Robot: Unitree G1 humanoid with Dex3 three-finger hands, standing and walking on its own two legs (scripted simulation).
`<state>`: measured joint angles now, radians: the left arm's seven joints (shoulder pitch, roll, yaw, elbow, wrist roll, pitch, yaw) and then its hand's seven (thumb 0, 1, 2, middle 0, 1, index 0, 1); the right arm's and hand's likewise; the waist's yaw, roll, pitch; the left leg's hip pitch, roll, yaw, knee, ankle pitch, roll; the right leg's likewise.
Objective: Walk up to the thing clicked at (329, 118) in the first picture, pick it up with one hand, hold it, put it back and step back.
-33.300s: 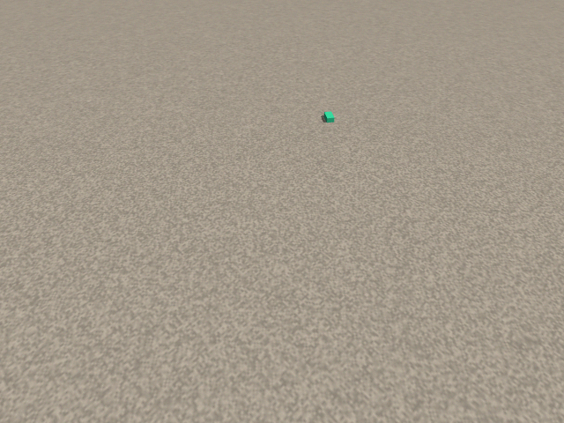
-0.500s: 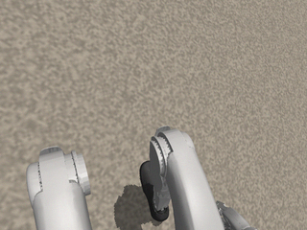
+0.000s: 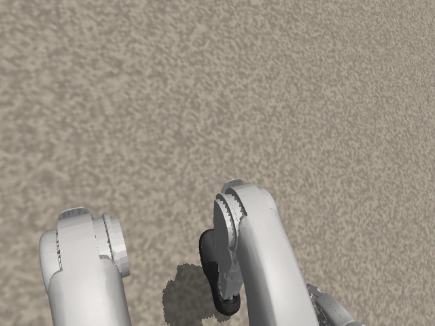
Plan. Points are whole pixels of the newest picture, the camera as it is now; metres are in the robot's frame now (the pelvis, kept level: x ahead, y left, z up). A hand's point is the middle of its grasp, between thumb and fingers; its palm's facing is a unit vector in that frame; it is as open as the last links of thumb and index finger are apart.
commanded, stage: rise first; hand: left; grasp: from above
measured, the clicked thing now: out of the picture +0.46 +0.41 -0.30
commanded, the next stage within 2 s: none
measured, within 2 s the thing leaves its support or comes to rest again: neither
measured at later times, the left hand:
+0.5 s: hand out of the picture +0.41 +0.45 -0.16, palm faces -0.36 -0.21 -0.91, open 12.8 cm
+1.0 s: hand out of the picture +0.41 +0.45 -0.16, palm faces -0.37 -0.21 -0.90, open 12.5 cm
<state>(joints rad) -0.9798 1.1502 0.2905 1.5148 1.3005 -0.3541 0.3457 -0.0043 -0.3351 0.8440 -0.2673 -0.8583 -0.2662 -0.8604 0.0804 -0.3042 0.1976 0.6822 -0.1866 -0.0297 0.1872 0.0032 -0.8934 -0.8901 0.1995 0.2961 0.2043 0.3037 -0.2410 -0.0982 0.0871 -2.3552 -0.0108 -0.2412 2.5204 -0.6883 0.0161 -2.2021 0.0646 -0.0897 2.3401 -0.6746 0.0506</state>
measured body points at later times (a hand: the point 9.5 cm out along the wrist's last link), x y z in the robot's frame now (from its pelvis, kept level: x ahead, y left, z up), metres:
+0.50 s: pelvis +0.00 +0.00 +0.00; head +0.24 +0.14 +0.35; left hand +0.42 +0.45 -0.11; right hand +0.09 -0.27 -0.07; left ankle +0.07 +0.12 -0.28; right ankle +0.12 -0.15 -0.28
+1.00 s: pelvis +0.00 +0.00 +0.00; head +0.24 +0.14 +0.35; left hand +0.42 +0.45 -0.11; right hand +0.09 -0.27 -0.07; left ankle +0.07 +0.12 -0.28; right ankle +0.12 -0.15 -0.28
